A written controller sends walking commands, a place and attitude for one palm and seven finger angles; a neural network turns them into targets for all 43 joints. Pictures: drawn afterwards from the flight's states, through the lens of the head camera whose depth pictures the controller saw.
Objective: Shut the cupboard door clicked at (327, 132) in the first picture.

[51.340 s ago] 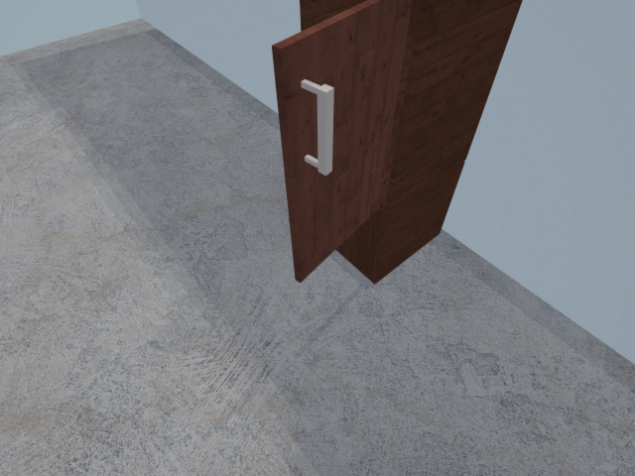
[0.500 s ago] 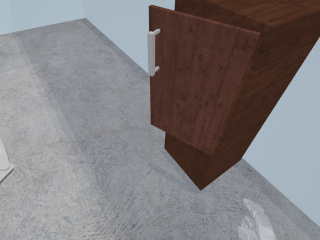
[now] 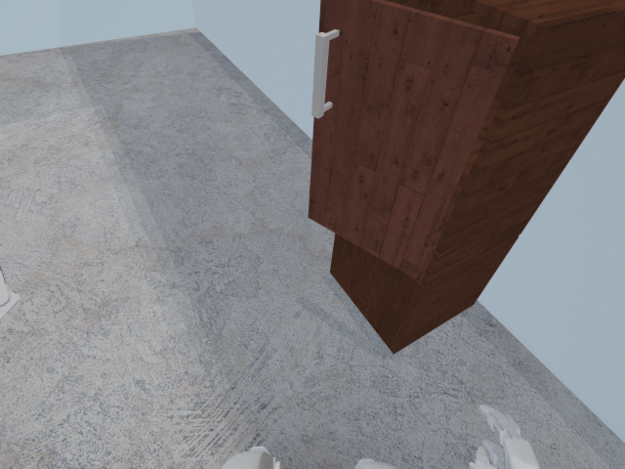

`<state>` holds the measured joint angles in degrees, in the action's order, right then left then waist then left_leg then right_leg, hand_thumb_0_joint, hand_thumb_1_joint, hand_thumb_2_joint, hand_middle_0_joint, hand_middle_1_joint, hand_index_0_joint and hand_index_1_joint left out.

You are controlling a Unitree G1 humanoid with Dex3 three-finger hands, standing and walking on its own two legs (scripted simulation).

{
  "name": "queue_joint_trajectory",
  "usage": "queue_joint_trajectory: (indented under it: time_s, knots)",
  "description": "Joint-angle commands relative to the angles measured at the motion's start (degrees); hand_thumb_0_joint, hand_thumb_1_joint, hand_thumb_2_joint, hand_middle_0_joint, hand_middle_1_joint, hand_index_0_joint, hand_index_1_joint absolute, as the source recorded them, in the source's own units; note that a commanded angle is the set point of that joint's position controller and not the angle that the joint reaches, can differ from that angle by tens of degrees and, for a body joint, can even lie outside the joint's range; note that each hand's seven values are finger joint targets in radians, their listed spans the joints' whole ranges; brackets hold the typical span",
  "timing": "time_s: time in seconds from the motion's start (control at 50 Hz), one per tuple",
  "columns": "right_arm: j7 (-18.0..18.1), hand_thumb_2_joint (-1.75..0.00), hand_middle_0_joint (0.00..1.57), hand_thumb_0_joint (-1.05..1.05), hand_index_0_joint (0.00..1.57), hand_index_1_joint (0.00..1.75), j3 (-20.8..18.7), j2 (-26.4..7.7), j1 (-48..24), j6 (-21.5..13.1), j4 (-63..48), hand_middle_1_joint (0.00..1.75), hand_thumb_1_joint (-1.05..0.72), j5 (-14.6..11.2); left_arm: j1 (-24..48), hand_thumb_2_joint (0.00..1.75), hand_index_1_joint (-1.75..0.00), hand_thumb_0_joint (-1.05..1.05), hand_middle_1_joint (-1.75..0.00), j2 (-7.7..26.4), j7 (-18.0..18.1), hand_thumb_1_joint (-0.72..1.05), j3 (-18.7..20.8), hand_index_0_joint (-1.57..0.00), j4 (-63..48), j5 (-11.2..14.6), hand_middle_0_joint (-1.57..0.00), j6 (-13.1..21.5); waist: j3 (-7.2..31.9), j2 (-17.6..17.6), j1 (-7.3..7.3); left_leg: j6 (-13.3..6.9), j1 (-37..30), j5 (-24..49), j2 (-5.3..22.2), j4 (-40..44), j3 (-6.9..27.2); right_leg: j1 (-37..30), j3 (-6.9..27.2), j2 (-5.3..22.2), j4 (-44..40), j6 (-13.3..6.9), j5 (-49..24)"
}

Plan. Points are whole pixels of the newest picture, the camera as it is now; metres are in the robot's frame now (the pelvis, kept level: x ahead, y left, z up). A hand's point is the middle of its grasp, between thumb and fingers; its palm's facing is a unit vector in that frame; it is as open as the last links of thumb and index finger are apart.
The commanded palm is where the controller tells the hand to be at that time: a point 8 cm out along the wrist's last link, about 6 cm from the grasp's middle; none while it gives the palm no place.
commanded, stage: step back with the hand held close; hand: left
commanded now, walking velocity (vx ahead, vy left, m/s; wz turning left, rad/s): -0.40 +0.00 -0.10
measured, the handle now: (325, 75) +0.80 +0.00 +0.14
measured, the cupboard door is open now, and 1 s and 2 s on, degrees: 21 21 21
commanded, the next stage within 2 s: stop stepping back and stand still in 0.28 s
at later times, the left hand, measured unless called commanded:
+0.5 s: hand out of the picture +0.09 +0.28 +0.22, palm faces +0.45 -0.81 -0.37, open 7.4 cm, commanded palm +0.04 +0.31 +0.21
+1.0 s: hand out of the picture +0.05 +0.28 +0.20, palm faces +0.37 -0.82 -0.44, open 7.4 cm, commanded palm -0.02 +0.32 +0.21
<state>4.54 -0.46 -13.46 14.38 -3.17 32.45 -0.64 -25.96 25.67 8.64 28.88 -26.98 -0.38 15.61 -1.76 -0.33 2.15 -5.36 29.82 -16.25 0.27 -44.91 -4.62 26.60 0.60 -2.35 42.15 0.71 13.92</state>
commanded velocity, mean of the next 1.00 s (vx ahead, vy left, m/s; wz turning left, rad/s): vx -0.03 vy -0.01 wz -0.07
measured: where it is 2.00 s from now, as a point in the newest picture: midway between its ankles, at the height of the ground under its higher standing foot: outside the picture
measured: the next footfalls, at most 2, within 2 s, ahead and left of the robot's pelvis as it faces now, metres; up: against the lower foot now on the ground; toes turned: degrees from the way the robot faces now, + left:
left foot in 0.24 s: +0.03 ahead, +0.15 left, +0.00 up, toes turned +4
right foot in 0.52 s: -0.16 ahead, -0.07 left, +0.00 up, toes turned -8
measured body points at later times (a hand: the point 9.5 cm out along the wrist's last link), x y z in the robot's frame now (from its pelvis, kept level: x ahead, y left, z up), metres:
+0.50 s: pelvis -0.12 +0.03 +0.02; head -0.13 +0.05 +0.47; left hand +0.06 +0.32 +0.24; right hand +0.05 -0.19 -0.04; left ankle -0.01 +0.15 -0.70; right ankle -0.16 -0.09 -0.69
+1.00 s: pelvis -0.19 +0.03 +0.03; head -0.21 +0.04 +0.48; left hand +0.02 +0.32 +0.22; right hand -0.09 -0.23 -0.06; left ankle -0.11 +0.12 -0.70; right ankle -0.20 -0.07 -0.70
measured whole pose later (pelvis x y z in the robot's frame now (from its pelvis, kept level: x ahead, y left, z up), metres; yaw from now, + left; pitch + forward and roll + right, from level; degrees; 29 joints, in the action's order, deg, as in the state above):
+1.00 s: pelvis -0.19 +0.03 +0.03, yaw -6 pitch -1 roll -1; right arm 4.8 0.5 -11.6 17.2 -5.5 37.4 0.3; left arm -31.2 23.3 10.2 24.4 -24.9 1.2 10.1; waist 3.1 0.2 3.2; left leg -1.6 19.1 -11.6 1.0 -30.6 -2.8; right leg 12.2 -3.0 -1.7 28.8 -1.8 15.5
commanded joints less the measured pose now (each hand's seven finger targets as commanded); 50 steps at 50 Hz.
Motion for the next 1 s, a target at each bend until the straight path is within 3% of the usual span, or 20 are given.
queue_joint_trajectory:
  time_s: [0.0, 0.04, 0.06, 0.12, 0.18, 0.2, 0.22, 0.24, 0.3, 0.36, 0.46, 0.48, 0.52, 0.54, 0.58, 0.68, 0.78, 0.9, 0.94, 0.98]
  knots:
    - [-0.2, -0.90, 0.20, 0.00, 0.20, 0.30, -3.8, -7.5, -6.1, -3.2, -9.0, 0.30, -0.90, -0.2, 0.5, 0.90, -0.30, 0.00, -0.30, 8.7, 1.1, 0.90, 6.0, -0.20, -9.4, 0.6, -0.20, 2.3, 2.7, 0.7, -1.89, 0.9, 20.5, -30.1, 6.8, 13.2, 10.7, -14.9, 17.3, 7.3, -6.5, -5.0, 9.9]
    - [-1.5, -0.90, 0.20, 0.00, 0.20, 0.30, -3.8, -6.1, -6.3, -2.3, -7.1, 0.30, -0.90, 0.3, -0.9, 0.90, -0.30, 0.00, -0.30, 10.8, 1.8, 0.90, 6.3, -0.20, -10.3, 1.3, -0.20, 1.4, 3.0, 9.3, -1.93, 4.7, 4.8, -20.6, 1.6, -6.0, 7.2, 4.0, 33.5, 18.9, -24.6, -10.7, 22.2]
    - [-2.4, -0.90, 0.20, 0.00, 0.20, 0.30, -3.0, -3.8, -6.8, -1.5, -6.0, 0.30, -0.90, 0.4, -0.6, 0.90, -0.30, 0.00, -0.30, 10.0, 2.2, 0.90, 3.8, -0.20, -11.6, 1.7, -0.20, 0.6, 5.1, 15.6, -2.13, 6.4, -1.1, -16.4, 0.0, -17.6, 5.7, 6.9, 34.6, 23.7, -30.3, -13.0, 23.1]
    - [-2.5, -0.90, 0.20, 0.00, 0.20, 0.30, -2.8, -3.6, -6.0, -0.7, -6.9, 0.30, -0.90, 0.5, 2.5, 0.90, -0.30, 0.00, -0.30, 11.7, 2.2, 0.90, 5.0, -0.20, -16.9, 1.7, -0.20, 0.3, 9.7, 17.7, -1.44, 6.5, -7.5, -13.5, 0.8, -18.6, 5.3, 5.1, 22.0, 19.2, -27.1, -10.2, 9.7]
    - [-0.7, -0.90, 0.20, 0.00, 0.20, 0.30, -1.8, -4.5, -5.2, -1.5, -5.7, 0.30, -0.90, 0.6, 4.0, 0.90, -0.30, 0.00, -0.30, 11.4, 2.4, 0.90, 4.1, -0.20, -20.6, 2.0, -0.20, 1.2, 7.2, 1.1, -0.41, 5.7, -16.2, -8.0, -0.3, 12.9, 3.9, 6.7, 11.6, 11.7, -15.8, -4.2, 4.0]
    - [-0.1, -0.90, 0.20, 0.00, 0.20, 0.30, -2.2, -5.9, -5.5, -2.4, -5.4, 0.30, -0.90, 0.9, 4.6, 0.90, -0.30, 0.00, -0.30, 11.0, 2.5, 0.90, 3.9, -0.20, -22.3, 2.3, -0.20, 2.2, 6.7, -10.6, -0.41, 4.2, -12.3, -9.3, 4.3, 21.7, 6.8, 4.0, 9.0, 7.7, -5.0, -2.8, 4.3]
    - [0.3, -0.90, 0.20, 0.00, 0.20, 0.30, -2.8, -8.2, -6.0, -3.9, -6.0, 0.30, -0.90, 1.6, 6.0, 0.90, -0.30, 0.00, -0.30, 9.8, 2.9, 0.90, 4.6, -0.20, -24.6, 1.9, -0.20, 3.0, 6.4, -28.1, -0.77, -1.7, 0.0, -10.1, 18.4, 31.3, 22.1, -2.0, 2.7, 0.3, 12.7, 0.6, 8.6]
    - [1.0, -0.90, 0.20, 0.00, 0.20, 0.30, -3.3, -6.1, -5.8, -5.5, -4.7, 0.30, -0.90, 2.5, 5.6, 0.90, -0.30, 0.00, -0.30, 11.3, 3.7, 0.90, 5.8, -0.20, -23.4, 1.0, -0.20, 2.8, 5.8, -26.1, -0.49, -4.8, 3.0, -0.9, 24.6, 31.3, 25.9, -2.1, 2.7, -1.3, 26.0, 1.6, 14.2]
    - [-0.5, -0.90, 0.20, 0.00, 0.20, 0.30, -5.7, -6.3, -3.7, -7.0, -3.6, 0.30, -0.90, 1.2, -1.2, 0.90, -0.30, 0.00, -0.30, 8.9, 2.3, 0.90, 6.7, -0.20, -17.8, 3.9, -0.20, 1.8, 12.4, -10.4, -1.77, -3.4, -8.1, 16.2, 21.6, 21.5, 13.4, 1.0, 2.6, -1.0, 27.0, 0.9, 15.6]
    - [-2.1, -0.90, 0.20, 0.00, 0.20, 0.30, -4.5, -5.1, -5.1, -6.7, -3.1, 0.30, -0.90, 0.8, 1.3, 0.90, -0.30, 0.00, -0.30, 4.1, 1.0, 0.90, 0.8, -0.20, -17.3, 4.0, -0.20, 0.4, 9.6, -12.1, -1.57, -0.6, -13.0, 24.0, 19.2, 22.0, 8.6, -0.4, -2.4, -0.4, 12.4, 1.9, 14.3]
    - [-2.1, -0.90, 0.20, 0.00, 0.20, 0.30, -2.3, -5.2, -5.4, -6.5, -5.3, 0.30, -0.90, 0.0, 0.1, 0.90, -0.30, 0.00, -0.30, 5.3, 0.9, 0.90, -0.4, -0.20, -11.6, 3.5, -0.20, -2.3, 6.1, -10.1, -1.63, 3.4, -6.2, -16.6, 13.3, 26.0, 6.7, -15.0, -6.0, -0.4, -14.6, 0.1, 8.5]
    - [-2.0, -0.90, 0.20, 0.00, 0.20, 0.30, -2.0, -5.1, -5.4, -5.9, -5.7, 0.30, -0.90, 0.0, 0.0, 0.90, -0.30, 0.00, -0.30, 7.1, 1.0, 0.90, 0.7, -0.20, -11.5, 3.2, -0.20, -2.9, 5.7, -5.5, -1.61, 5.0, -5.5, -18.6, 10.0, 21.8, 3.4, -14.9, -3.3, 2.0, -18.9, -1.8, 10.4]
    - [-1.8, -0.90, 0.20, 0.00, 0.20, 0.30, -1.5, -3.2, -6.1, -4.5, -6.1, 0.30, -0.90, 0.4, 1.1, 0.90, -0.30, 0.00, -0.30, 11.5, 1.4, 0.90, 3.3, -0.20, -12.1, 3.7, -0.20, -3.1, 4.7, 11.3, -2.00, 7.9, -4.7, -11.6, 2.4, -1.0, 0.1, -6.1, 17.3, 16.5, -31.2, -10.1, 22.3]
    - [-1.6, -0.90, 0.20, 0.00, 0.20, 0.30, -1.1, -4.2, -7.4, -4.4, -6.1, 0.30, -0.90, 1.1, 2.6, 0.90, -0.30, 0.00, -0.30, 15.2, 2.1, 0.90, 6.0, -0.20, -13.7, 3.6, -0.20, -2.7, 4.6, 9.3, -2.61, 7.5, -2.4, -9.9, 1.9, -7.4, 3.0, -5.8, 20.7, 21.8, -32.7, -12.7, 12.6]
    - [-0.7, -0.90, 0.20, 0.00, 0.20, 0.30, -0.9, -3.4, -6.9, -4.4, -5.9, 0.30, -0.90, 0.0, -0.6, 0.90, -0.30, 0.00, -0.30, 12.4, 2.7, 0.90, 4.6, -0.20, -13.9, 3.1, -0.20, -3.2, 7.8, 11.9, -2.36, 6.5, 0.7, -6.2, 1.9, -8.5, 5.0, -12.8, 17.0, 18.2, -26.8, -11.2, 6.7]
    - [0.9, -0.90, 0.20, 0.00, 0.20, 0.30, -0.9, -4.5, -5.6, -4.8, -4.0, 0.30, -0.90, 1.0, -0.8, 0.90, -0.30, 0.00, -0.30, 10.1, 3.5, 0.90, 2.8, -0.20, -13.3, 2.2, -0.20, -1.5, 4.4, -0.3, -0.62, 5.0, -15.1, -2.7, 0.9, 16.2, 1.4, -5.5, 6.5, 11.7, -24.0, -6.4, 16.5]
    - [1.8, -0.90, 0.20, 0.00, 0.20, 0.30, -1.4, -6.6, -5.2, -5.9, -4.0, 0.30, -0.90, 0.8, -1.4, 0.90, -0.30, 0.00, -0.30, 9.2, 3.2, 0.90, 2.7, -0.20, -10.1, 1.3, -0.20, -0.9, 0.9, -17.6, -0.76, -0.4, -4.8, -30.8, 14.6, 37.6, 23.3, -9.8, -2.7, 0.8, -2.5, -1.0, 11.0]
    - [0.8, -0.90, 0.20, 0.00, 0.20, 0.30, -1.9, -6.3, -4.7, -6.1, -3.9, 0.30, -0.90, 0.9, -2.0, 0.90, -0.30, 0.00, -0.30, 7.3, 2.5, 0.90, 0.4, -0.20, -10.3, 1.3, -0.20, -1.7, 3.3, -5.8, -0.86, 2.5, -4.3, -18.1, 8.8, 30.0, 12.6, -19.7, -2.5, 1.6, -16.7, -2.3, 7.1]
    - [0.5, -0.90, 0.20, 0.00, 0.20, 0.30, -2.0, -6.2, -4.7, -5.5, -4.0, 0.30, -0.90, 1.2, -3.6, 0.90, -0.30, 0.00, -0.30, 8.7, 2.5, 0.90, 2.2, -0.20, -10.1, 1.5, -0.20, -1.9, 4.8, -4.8, -0.70, 3.5, -4.5, -14.9, 6.5, 24.9, 9.6, -19.4, 1.5, 4.8, -19.1, -4.2, 8.3]
    - [0.2, -0.90, 0.20, 0.00, 0.20, 0.30, -2.2, -5.3, -5.3, -4.6, -4.2, 0.30, -0.90, 1.2, -2.2, 0.90, -0.30, 0.00, -0.30, 8.4, 2.4, 0.90, 1.7, -0.20, -10.5, 1.9, -0.20, -2.3, 4.8, 3.0, -0.94, 4.5, -6.0, -12.1, 3.2, 15.3, 5.9, -12.7, 12.0, 9.8, -24.8, -7.0, 21.4]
